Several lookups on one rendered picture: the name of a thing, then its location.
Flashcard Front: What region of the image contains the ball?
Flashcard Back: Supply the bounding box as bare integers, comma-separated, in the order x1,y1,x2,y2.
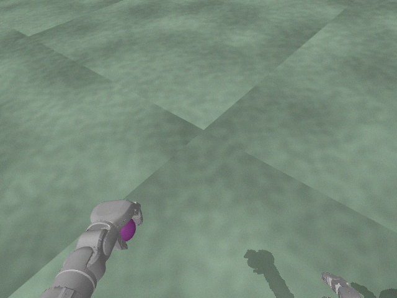
119,219,136,242

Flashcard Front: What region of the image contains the right robot hand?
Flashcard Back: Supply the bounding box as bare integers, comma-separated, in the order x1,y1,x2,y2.
321,273,361,298

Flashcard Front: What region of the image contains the left robot hand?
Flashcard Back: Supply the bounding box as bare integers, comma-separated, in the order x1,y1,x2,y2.
90,199,143,251

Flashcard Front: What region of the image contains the left robot arm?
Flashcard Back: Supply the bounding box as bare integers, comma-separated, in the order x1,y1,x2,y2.
40,220,118,298

